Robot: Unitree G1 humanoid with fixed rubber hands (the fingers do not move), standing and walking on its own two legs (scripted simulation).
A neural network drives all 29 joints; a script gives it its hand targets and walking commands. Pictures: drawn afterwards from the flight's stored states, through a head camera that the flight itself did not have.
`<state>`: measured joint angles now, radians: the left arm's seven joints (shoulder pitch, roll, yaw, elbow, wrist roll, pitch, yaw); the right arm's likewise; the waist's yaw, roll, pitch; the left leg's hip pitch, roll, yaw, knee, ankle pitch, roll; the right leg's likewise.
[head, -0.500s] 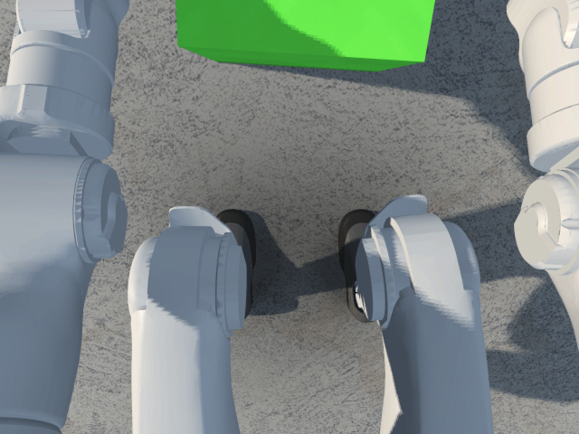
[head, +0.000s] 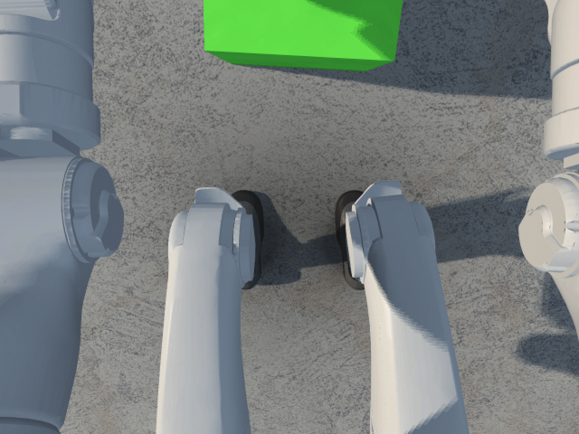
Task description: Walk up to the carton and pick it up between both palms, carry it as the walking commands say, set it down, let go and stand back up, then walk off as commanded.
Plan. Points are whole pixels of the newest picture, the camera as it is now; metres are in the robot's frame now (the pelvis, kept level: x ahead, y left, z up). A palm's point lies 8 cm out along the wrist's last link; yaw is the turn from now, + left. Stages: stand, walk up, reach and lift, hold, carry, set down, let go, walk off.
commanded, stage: set down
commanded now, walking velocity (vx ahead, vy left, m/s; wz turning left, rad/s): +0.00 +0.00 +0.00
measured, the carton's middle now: out of the picture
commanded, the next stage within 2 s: let go in 0.80 s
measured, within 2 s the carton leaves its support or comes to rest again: neither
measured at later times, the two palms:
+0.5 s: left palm out of the picture +0.59 +0.18 +0.01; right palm out of the picture +0.57 -0.23 +0.01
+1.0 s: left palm out of the picture +0.57 +0.18 +0.08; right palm out of the picture +0.55 -0.22 +0.07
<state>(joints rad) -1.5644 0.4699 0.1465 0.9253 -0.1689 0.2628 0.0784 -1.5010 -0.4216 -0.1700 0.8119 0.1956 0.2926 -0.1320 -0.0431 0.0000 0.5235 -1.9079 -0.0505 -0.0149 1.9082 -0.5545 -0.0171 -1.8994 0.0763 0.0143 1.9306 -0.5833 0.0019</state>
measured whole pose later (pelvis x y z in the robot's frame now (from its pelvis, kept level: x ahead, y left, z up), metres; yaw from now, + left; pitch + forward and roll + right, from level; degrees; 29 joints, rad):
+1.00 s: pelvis +0.03 +0.00 +0.23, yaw +0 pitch +27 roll +0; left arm -1.34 0.36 0.24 0.85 0.01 0.24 0.06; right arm -1.26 -0.33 -0.25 0.76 -0.01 0.23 -0.05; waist -0.05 0.02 0.53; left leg -1.15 -0.04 -0.05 0.97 -0.28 -0.01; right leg -1.14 0.05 0.04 0.98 -0.30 0.00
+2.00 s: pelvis +0.12 +0.01 +0.31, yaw +0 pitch -4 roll +0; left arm 0.23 0.20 0.04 0.44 0.00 0.09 -0.06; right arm 0.23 -0.20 -0.04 0.42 -0.01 0.10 0.08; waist 0.01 -0.01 0.14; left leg -0.13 -0.04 -0.04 0.47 -0.27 0.01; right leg -0.12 0.03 0.07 0.48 -0.29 0.00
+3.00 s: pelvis +0.12 +0.01 +0.31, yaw +0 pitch -2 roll +0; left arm 0.24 0.32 0.03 0.92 0.03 -0.02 0.00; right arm 0.24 -0.34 -0.01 0.94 -0.03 -0.02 0.00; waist 0.00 0.01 -0.06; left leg -0.16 -0.03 -0.05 0.43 -0.24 0.01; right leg -0.14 0.03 0.06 0.42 -0.25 -0.01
